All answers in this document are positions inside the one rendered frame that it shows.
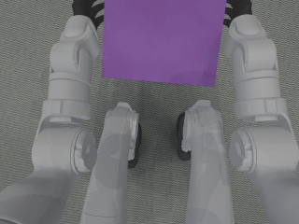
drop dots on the robot left thigh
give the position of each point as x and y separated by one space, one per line
106 197

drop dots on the left robot hand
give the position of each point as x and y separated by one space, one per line
86 8

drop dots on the left robot forearm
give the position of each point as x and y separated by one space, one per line
70 77

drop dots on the robot right upper arm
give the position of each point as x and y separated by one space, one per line
268 155

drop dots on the carton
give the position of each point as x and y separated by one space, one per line
165 41

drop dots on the right robot hand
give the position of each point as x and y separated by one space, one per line
239 7

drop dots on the robot left upper arm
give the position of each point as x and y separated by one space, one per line
60 156

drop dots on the robot left foot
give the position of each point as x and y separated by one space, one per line
132 163

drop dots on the right robot forearm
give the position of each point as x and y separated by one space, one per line
255 74

